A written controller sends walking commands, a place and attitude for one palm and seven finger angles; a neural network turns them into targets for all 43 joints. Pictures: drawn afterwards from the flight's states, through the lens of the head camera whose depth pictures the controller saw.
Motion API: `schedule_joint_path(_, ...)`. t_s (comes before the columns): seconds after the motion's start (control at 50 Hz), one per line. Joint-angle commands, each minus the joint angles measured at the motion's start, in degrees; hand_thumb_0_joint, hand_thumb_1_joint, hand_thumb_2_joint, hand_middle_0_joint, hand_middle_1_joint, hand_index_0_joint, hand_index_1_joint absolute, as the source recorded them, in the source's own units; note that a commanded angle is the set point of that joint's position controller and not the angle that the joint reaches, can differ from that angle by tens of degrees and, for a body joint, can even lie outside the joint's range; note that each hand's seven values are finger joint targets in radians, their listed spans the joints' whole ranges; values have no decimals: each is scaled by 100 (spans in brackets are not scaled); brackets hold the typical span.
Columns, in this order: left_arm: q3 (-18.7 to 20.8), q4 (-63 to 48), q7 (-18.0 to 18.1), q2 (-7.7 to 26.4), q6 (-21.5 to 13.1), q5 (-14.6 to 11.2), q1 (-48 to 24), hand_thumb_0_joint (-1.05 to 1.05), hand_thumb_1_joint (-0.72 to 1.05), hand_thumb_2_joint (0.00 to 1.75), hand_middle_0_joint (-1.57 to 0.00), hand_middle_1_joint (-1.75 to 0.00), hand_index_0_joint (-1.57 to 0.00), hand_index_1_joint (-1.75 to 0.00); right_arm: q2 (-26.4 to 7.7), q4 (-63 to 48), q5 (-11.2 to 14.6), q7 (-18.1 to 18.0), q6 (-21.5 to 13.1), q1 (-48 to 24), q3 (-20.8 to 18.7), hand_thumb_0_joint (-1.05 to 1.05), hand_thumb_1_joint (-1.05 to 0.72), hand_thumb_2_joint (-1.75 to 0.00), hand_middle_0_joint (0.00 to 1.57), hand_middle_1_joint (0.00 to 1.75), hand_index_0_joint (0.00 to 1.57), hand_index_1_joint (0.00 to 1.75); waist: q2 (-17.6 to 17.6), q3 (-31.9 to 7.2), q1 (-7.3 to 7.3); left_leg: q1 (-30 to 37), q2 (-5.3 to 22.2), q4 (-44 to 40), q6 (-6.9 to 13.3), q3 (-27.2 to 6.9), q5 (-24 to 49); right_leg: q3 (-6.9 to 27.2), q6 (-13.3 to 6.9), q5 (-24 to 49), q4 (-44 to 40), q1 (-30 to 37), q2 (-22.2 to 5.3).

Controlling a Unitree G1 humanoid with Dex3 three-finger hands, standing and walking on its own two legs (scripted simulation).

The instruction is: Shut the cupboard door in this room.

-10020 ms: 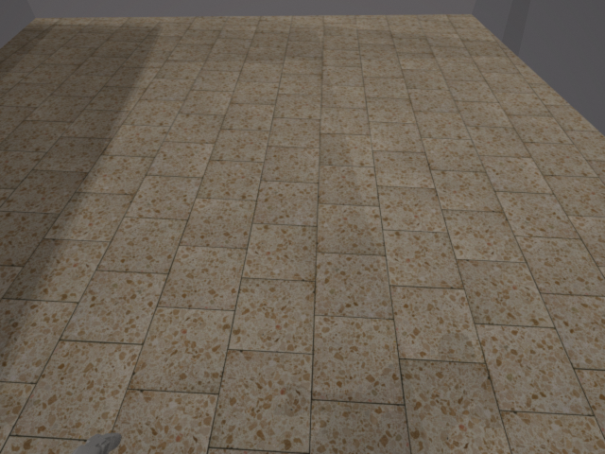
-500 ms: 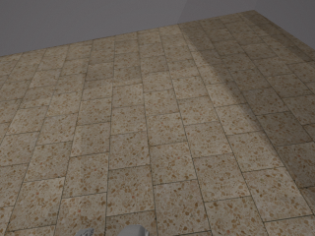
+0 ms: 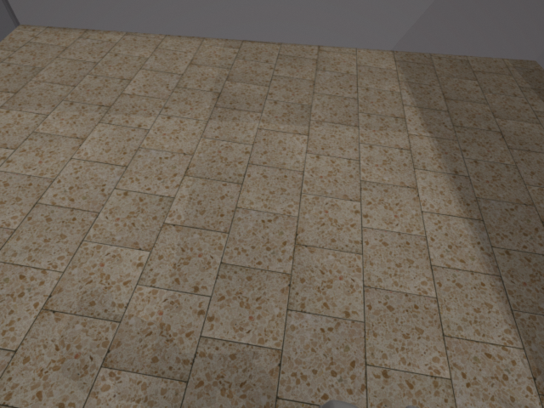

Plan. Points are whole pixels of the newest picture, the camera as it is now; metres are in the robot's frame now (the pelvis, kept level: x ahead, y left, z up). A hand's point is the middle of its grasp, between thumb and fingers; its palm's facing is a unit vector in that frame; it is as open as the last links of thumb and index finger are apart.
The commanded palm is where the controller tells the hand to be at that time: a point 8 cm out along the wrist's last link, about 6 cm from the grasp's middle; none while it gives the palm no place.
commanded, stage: turn or walk to find it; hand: left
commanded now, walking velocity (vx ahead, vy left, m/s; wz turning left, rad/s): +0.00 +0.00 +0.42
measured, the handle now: out of the picture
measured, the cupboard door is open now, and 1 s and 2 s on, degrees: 77 77 77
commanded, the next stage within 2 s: none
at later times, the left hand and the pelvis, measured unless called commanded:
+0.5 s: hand out of the picture +0.00 +0.16 -0.16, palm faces +0.24 -0.94 -0.25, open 7.4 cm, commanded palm none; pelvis -0.02 -0.04 +0.00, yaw +14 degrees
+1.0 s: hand out of the picture -0.05 +0.21 -0.16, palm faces +0.42 -0.87 -0.27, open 7.4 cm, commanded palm none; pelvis -0.05 -0.02 +0.00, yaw +25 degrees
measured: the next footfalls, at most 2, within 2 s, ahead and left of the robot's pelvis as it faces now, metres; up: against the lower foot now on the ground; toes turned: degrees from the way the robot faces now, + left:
right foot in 0.22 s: +0.04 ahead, -0.14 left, +0.00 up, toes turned +1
left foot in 0.64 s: -0.04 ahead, +0.12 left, +0.00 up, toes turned +22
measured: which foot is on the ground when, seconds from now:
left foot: down 0.00-0.22, up 0.24-0.62, down 0.64-1.00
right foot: up 0.00-0.20, down 0.22-0.64, up 0.66-1.00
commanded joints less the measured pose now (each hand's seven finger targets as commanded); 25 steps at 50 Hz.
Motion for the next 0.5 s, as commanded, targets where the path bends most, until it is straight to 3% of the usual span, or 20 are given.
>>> schedule_joint_path(0.0,46,-549,8,232,-186,4,-219,0,90,90,-20,-30,-20,-30,-1220,-249,-15,-52,-59,357,-307,0,-90,-90,20,30,20,30,913,-518,-300,722,1406,-915,824,-1450,2098,161,44,-73,-461,-295,64)
schedule_joint_path(0.06,32,-628,21,194,-218,-5,-256,0,90,90,-20,-30,-20,-30,-1206,-295,-34,-31,-21,347,-336,0,-90,-90,20,30,20,30,1052,-540,-324,498,1333,-811,817,-1655,2080,122,-4,-109,-1153,128,192)
schedule_joint_path(0.1,31,-636,38,172,-246,-25,-122,0,90,90,-20,-30,-20,-30,-1233,-337,-48,-19,2,254,-360,0,-90,-90,20,30,20,30,1136,-583,-256,269,1276,-716,786,-1814,2106,69,-49,-3,-1679,539,298)
schedule_joint_path(0.14,39,-567,51,205,-295,-33,250,0,90,90,-20,-30,-20,-30,-1205,-383,-20,-10,15,142,-373,0,-90,-90,20,30,20,30,1063,-720,-68,-14,1093,-421,636,-1796,1944,-3,-68,674,-2634,1183,363)
schedule_joint_path(0.16,64,-524,62,297,-342,-20,403,0,90,90,-20,-30,-20,-30,-1109,-403,12,4,17,136,-364,0,-90,-90,20,30,20,30,827,-720,19,-394,879,-162,435,-1715,1612,32,-95,1211,-3374,1745,290)
schedule_joint_path(0.18,110,-530,94,572,-408,29,565,0,90,90,-20,-30,-20,-30,-871,-447,53,32,6,214,-339,0,-90,-90,20,30,20,30,79,-853,80,-992,471,480,120,-1331,765,659,-271,1326,-3996,2397,-394)
schedule_joint_path(0.2,206,-562,130,1045,-438,99,554,0,90,90,-20,-30,-20,-30,-498,-591,65,63,-4,227,-267,0,-90,-90,20,30,20,30,-1387,-669,92,-1968,-357,1652,-280,-438,-1222,2036,-871,1751,-4278,2625,-1772)
schedule_joint_path(0.22,234,-658,133,1077,-435,48,487,0,90,90,-20,-30,-20,-30,-763,-616,0,37,80,71,-337,0,-90,-90,20,30,20,30,-1437,-604,192,-1871,-210,2769,-289,-620,-1914,2263,-1323,1749,-4446,1836,-2230)
schedule_joint_path(0.24,226,-701,149,919,-428,46,204,0,90,90,-20,-30,-20,-30,-813,-547,-10,52,133,8,-373,0,-90,-90,20,30,20,30,-1140,-337,69,-1838,-107,3503,-263,-740,-1707,2089,-1416,1513,-4498,1382,-2033)
schedule_joint_path(0.26,170,-757,155,737,-411,31,-53,0,90,90,-20,-30,-20,-30,-792,-439,-9,79,159,112,-378,0,-90,-90,20,30,20,30,-652,-203,-108,-1874,-11,3879,-281,-703,-1398,1634,-1312,1674,-4365,1283,-1763)
schedule_joint_path(0.28,117,-808,145,603,-426,40,-300,0,90,90,-20,-30,-20,-30,-717,-296,-18,115,180,274,-366,0,-90,-90,20,30,20,30,-469,-155,-238,-1812,67,4085,-344,-584,-1042,1058,-1186,1895,-4200,1262,-1466)
schedule_joint_path(0.3,91,-832,137,528,-449,43,-369,0,90,90,-20,-30,-20,-30,-653,-225,-22,132,187,458,-343,0,-90,-90,20,30,20,30,-514,-256,-300,-1794,76,4117,-413,-476,-846,662,-1092,2183,-4088,1412,-1283)
schedule_joint_path(0.38,112,-666,144,576,-458,77,-2,0,90,90,-20,-30,-20,-30,-571,-205,3,136,193,288,-287,0,-90,-90,20,30,20,30,-832,-263,-104,-1644,174,3459,-553,-190,-930,297,-1128,2686,-4012,1682,-1335)
schedule_joint_path(0.48,195,-450,121,857,-411,114,409,0,90,90,-20,-30,-20,-30,-473,-297,54,123,109,-96,-183,0,-90,-90,20,30,20,30,-1021,-472,171,-1169,144,1913,-523,177,-1316,189,-1242,3576,-3616,2131,-1481)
